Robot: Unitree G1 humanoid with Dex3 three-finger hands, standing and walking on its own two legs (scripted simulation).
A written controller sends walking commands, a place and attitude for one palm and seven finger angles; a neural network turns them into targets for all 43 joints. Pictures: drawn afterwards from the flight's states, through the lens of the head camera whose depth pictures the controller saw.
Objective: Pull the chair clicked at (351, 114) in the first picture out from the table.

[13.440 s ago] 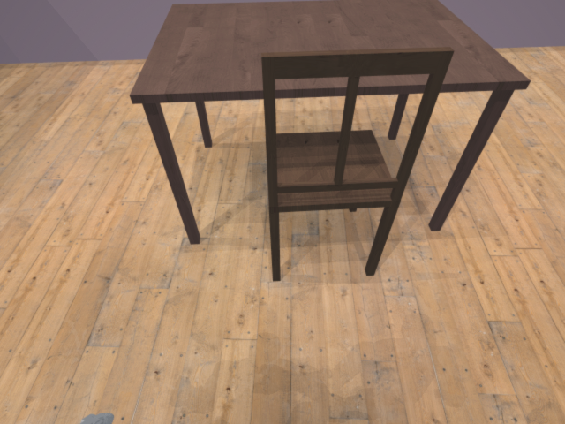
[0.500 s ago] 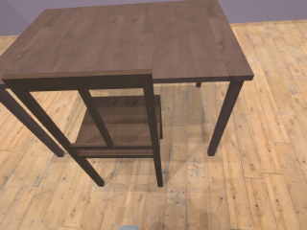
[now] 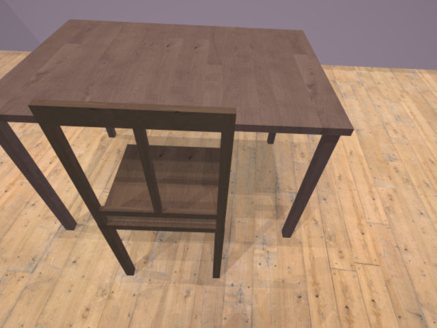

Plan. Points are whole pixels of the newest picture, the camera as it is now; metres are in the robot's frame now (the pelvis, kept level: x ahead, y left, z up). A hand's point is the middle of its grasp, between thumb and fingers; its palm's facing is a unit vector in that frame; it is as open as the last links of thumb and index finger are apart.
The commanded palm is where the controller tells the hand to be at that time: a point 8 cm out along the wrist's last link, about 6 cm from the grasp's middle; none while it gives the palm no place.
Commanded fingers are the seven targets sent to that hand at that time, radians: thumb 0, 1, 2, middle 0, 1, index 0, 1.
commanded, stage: come to a stop and stand still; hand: left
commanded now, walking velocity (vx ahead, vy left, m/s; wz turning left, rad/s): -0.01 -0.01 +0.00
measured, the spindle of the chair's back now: (150, 175) +0.49 +0.21 -0.07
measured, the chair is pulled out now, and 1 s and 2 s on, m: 0.00 0.00 0.00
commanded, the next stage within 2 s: look again from close up in 0.04 s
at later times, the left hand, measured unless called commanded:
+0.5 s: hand out of the picture -0.03 +0.17 -0.18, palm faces +0.01 -0.99 -0.16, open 7.3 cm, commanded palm none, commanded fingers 0.00 0.90 0.90 -0.20 -0.30 -0.20 -0.30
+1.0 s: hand out of the picture -0.06 +0.18 -0.18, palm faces +0.01 -0.99 -0.15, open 7.4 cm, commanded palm none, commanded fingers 0.00 0.90 0.90 -0.20 -0.30 -0.20 -0.30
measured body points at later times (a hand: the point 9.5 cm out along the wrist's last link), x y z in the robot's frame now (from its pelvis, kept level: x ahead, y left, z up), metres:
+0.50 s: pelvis -0.02 +0.01 -0.01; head -0.03 +0.01 +0.44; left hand -0.03 +0.22 -0.17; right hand -0.01 -0.22 -0.16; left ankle -0.05 +0.12 -0.74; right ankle -0.02 -0.11 -0.74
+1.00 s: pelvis -0.04 +0.03 +0.00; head -0.05 +0.03 +0.45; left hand -0.06 +0.24 -0.17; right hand -0.08 -0.18 -0.16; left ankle -0.05 +0.12 -0.74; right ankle -0.02 -0.11 -0.74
